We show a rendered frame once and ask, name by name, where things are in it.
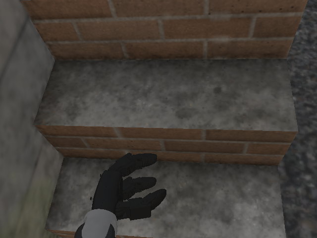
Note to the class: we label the left robot hand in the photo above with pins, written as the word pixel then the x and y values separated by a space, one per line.
pixel 112 191

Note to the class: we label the left robot forearm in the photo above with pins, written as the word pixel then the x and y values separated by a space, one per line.
pixel 98 223

